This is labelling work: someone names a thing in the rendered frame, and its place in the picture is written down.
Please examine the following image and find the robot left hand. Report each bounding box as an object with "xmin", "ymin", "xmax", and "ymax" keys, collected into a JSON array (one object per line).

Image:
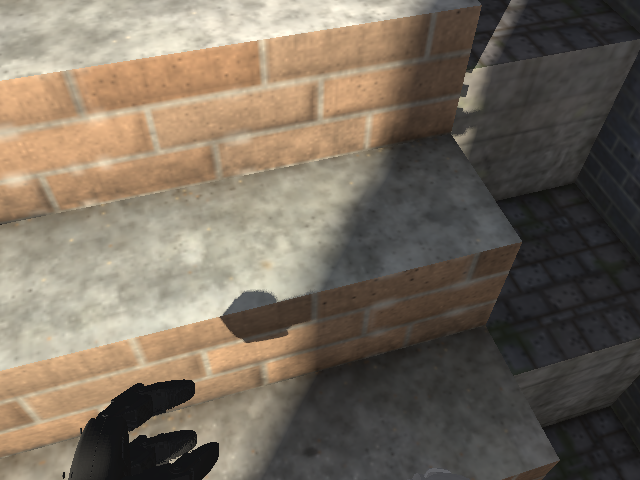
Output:
[{"xmin": 62, "ymin": 379, "xmax": 219, "ymax": 480}]

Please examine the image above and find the right robot shin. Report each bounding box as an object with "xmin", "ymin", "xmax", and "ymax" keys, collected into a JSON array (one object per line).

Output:
[{"xmin": 424, "ymin": 468, "xmax": 452, "ymax": 478}]

